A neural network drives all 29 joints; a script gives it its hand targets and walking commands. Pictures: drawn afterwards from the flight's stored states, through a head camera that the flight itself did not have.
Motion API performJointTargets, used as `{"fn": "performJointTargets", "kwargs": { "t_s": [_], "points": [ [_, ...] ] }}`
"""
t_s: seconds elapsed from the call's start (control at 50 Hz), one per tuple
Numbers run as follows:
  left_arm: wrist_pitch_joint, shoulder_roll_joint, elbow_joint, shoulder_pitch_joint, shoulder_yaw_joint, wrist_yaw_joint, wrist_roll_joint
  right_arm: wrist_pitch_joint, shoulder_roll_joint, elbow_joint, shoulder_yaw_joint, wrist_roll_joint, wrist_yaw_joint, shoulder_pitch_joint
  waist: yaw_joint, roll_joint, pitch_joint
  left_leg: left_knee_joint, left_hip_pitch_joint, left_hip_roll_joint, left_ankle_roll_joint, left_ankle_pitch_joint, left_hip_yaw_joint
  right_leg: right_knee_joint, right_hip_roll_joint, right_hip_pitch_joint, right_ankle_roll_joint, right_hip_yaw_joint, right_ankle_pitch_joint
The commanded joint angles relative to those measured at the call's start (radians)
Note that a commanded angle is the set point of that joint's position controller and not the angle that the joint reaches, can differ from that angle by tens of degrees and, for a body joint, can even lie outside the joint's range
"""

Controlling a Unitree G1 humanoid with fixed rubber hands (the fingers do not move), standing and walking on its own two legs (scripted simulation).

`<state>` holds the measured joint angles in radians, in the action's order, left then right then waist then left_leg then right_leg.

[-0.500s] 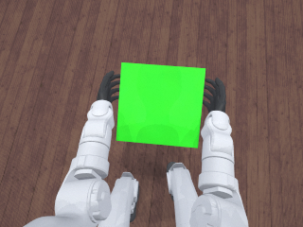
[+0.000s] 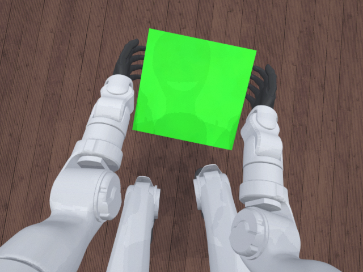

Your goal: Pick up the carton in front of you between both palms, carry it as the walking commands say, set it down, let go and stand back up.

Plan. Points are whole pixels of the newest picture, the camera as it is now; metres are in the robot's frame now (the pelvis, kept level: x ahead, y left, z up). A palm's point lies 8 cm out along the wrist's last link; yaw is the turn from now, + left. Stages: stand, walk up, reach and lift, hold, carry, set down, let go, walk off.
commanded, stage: set down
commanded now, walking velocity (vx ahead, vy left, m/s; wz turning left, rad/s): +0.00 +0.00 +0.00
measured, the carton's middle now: (191, 93) +0.48 -0.07 -0.20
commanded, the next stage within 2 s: none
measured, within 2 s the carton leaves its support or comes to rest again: rests again in 1.30 s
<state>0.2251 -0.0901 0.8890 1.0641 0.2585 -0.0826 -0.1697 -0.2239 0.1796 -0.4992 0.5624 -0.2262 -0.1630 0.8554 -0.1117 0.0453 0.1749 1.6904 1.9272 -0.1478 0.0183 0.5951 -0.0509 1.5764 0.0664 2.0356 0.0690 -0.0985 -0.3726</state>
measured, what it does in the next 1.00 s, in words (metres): lowers itself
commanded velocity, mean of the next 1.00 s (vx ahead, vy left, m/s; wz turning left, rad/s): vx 0.00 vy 0.00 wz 0.00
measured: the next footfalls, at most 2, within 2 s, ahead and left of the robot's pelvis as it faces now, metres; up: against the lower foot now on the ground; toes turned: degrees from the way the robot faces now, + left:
none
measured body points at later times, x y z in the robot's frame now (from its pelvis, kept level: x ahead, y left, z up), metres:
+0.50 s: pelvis -0.02 +0.01 -0.10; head +0.33 +0.00 +0.17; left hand +0.56 +0.05 -0.27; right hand +0.44 -0.23 -0.26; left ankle +0.06 +0.11 -0.49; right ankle +0.13 -0.14 -0.49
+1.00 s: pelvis -0.02 +0.02 -0.12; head +0.35 +0.03 +0.14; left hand +0.56 +0.04 -0.29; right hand +0.45 -0.24 -0.27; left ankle +0.06 +0.11 -0.49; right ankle +0.13 -0.13 -0.49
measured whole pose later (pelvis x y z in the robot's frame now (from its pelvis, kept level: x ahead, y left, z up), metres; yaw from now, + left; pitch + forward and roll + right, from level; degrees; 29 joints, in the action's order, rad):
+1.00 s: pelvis -0.02 +0.02 -0.12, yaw -2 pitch +46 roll -5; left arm 0.20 -0.24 1.21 1.55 0.08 -0.05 -0.18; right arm -0.18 0.02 -0.75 0.75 -0.15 -0.06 1.21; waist -0.20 0.00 -0.13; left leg 2.12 2.28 -0.17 -0.01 0.65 -0.04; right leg 1.95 0.06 2.34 0.12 -0.06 -0.43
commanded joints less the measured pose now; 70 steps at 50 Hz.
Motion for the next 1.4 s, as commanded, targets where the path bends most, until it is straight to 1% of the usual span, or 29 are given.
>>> {"fn": "performJointTargets", "kwargs": {
  "t_s": [0.0,0.14,0.26,0.34,0.46,0.48,0.5,0.54,0.56,0.58,0.62,0.64,0.72,0.82,0.94,1.06,1.08,1.16,1.2,1.22,1.38],
  "points": [
    [-0.05,0.872,-0.029,0.556,-0.383,0.258,0.104,-0.011,0.768,-0.092,-0.559,0.099,0.243,0.622,-0.037,0.043,0.98,-0.169,-0.236,-0.046,-0.005,-0.206,0.076,0.0,0.069,-0.808,0.008,0.161,0.274],
    [-0.052,0.792,0.053,0.655,-0.345,0.247,0.106,-0.003,0.706,-0.1,-0.493,0.094,0.22,0.728,-0.056,0.049,0.939,-0.08,-0.142,-0.046,-0.014,-0.144,0.084,0.084,0.063,-0.736,0.014,0.18,0.225],
    [-0.055,0.721,0.115,0.735,-0.333,0.233,0.114,0.009,0.64,-0.109,-0.429,0.091,0.207,0.81,-0.078,0.067,0.91,-0.009,-0.089,-0.041,-0.018,-0.126,0.083,0.156,0.053,-0.663,0.018,0.197,0.212],
    [-0.061,0.681,0.146,0.784,-0.348,0.222,0.131,0.021,0.593,-0.113,-0.398,0.1,0.201,0.855,-0.099,0.088,0.903,0.037,-0.081,-0.035,-0.017,-0.14,0.078,0.207,0.045,-0.625,0.02,0.208,0.229],
    [-0.074,0.635,0.17,0.864,-0.405,0.206,0.174,0.042,0.521,-0.118,-0.369,0.132,0.195,0.917,-0.139,0.129,0.903,0.107,-0.102,-0.023,-0.012,-0.19,0.064,0.283,0.031,-0.579,0.022,0.223,0.275],
    [-0.082,0.623,0.153,0.885,-0.408,0.201,0.181,0.043,0.549,-0.14,-0.364,0.143,0.195,0.886,-0.132,0.131,0.897,0.11,-0.096,-0.022,-0.011,-0.19,0.069,0.289,0.033,-0.585,0.021,0.223,0.282],
    [-0.088,0.613,0.148,0.9,-0.414,0.196,0.184,0.045,0.557,-0.158,-0.351,0.153,0.197,0.876,-0.134,0.139,0.893,0.12,-0.091,-0.019,-0.013,-0.205,0.066,0.302,0.035,-0.579,0.02,0.221,0.3],
    [-0.093,0.589,0.143,0.915,-0.421,0.192,0.175,0.042,0.574,-0.183,-0.329,0.176,0.21,0.877,-0.126,0.171,0.86,0.131,-0.104,-0.008,-0.016,-0.235,0.055,0.321,0.033,-0.5,0.019,0.219,0.312],
    [-0.092,0.589,0.146,0.907,-0.422,0.189,0.168,0.038,0.576,-0.196,-0.319,0.185,0.22,0.875,-0.117,0.192,0.837,0.136,-0.113,-0.003,-0.016,-0.261,0.053,0.329,0.033,-0.468,0.018,0.216,0.319],
    [-0.091,0.589,0.144,0.903,-0.426,0.187,0.162,0.035,0.573,-0.205,-0.309,0.192,0.229,0.872,-0.115,0.209,0.82,0.14,-0.119,0.0,-0.015,-0.284,0.049,0.334,0.033,-0.446,0.017,0.213,0.326],
    [-0.089,0.602,0.152,0.883,-0.424,0.181,0.146,0.032,0.564,-0.219,-0.297,0.199,0.244,0.862,-0.108,0.231,0.801,0.147,-0.14,0.007,-0.016,-0.325,0.041,0.343,0.032,-0.402,0.017,0.212,0.332],
    [-0.087,0.61,0.167,0.856,-0.414,0.177,0.132,0.031,0.556,-0.225,-0.291,0.199,0.25,0.862,-0.099,0.237,0.787,0.148,-0.151,0.008,-0.017,-0.344,0.036,0.348,0.031,-0.374,0.019,0.212,0.328],
    [-0.081,0.613,0.2,0.811,-0.379,0.173,0.097,0.027,0.522,-0.262,-0.249,0.175,0.272,0.838,-0.099,0.236,0.719,0.151,-0.15,0.012,-0.021,-0.37,0.015,0.354,0.027,-0.276,0.02,0.214,0.291],
    [-0.073,0.564,0.228,0.793,-0.338,0.179,0.07,0.02,0.472,-0.302,-0.196,0.132,0.286,0.813,-0.101,0.206,0.634,0.144,-0.099,0.014,-0.03,-0.317,0.004,0.359,0.023,-0.218,0.017,0.214,0.236],
    [-0.062,0.491,0.264,0.769,-0.295,0.188,0.034,0.015,0.43,-0.331,-0.152,0.109,0.291,0.792,-0.091,0.179,0.559,0.145,-0.04,0.017,-0.041,-0.259,0.005,0.362,0.019,-0.201,0.013,0.203,0.198],
    [-0.055,0.436,0.294,0.733,-0.256,0.2,-0.005,0.015,0.395,-0.361,-0.124,0.101,0.292,0.769,-0.07,0.159,0.496,0.158,0.017,0.023,-0.052,-0.234,0.01,0.367,0.02,-0.2,0.009,0.185,0.189],
    [-0.058,0.416,0.294,0.732,-0.25,0.195,-0.017,0.018,0.383,-0.381,-0.113,0.098,0.287,0.756,-0.065,0.154,0.48,0.16,0.024,0.027,-0.052,-0.231,0.01,0.369,0.021,-0.196,0.01,0.182,0.188],
    [-0.056,0.407,0.307,0.706,-0.241,0.208,-0.026,0.026,0.367,-0.375,-0.112,0.104,0.286,0.762,-0.051,0.153,0.458,0.173,0.055,0.029,-0.06,-0.229,0.012,0.375,0.024,-0.199,0.006,0.171,0.192],
    [-0.059,0.403,0.309,0.698,-0.242,0.212,-0.027,0.034,0.356,-0.375,-0.112,0.107,0.282,0.763,-0.048,0.153,0.448,0.18,0.066,0.031,-0.062,-0.235,0.01,0.38,0.026,-0.197,0.005,0.166,0.199],
    [-0.062,0.389,0.312,0.7,-0.245,0.208,-0.033,0.041,0.341,-0.38,-0.1,0.102,0.27,0.753,-0.05,0.157,0.437,0.181,0.078,0.033,-0.06,-0.233,0.007,0.383,0.025,-0.202,0.006,0.166,0.203],
    [-0.074,0.382,0.309,0.687,-0.253,0.217,-0.027,0.068,0.305,-0.39,-0.097,0.116,0.266,0.763,-0.051,0.165,0.404,0.207,0.072,0.043,-0.066,-0.299,-0.02,0.409,0.026,-0.139,0.003,0.162,0.214]
  ]
}}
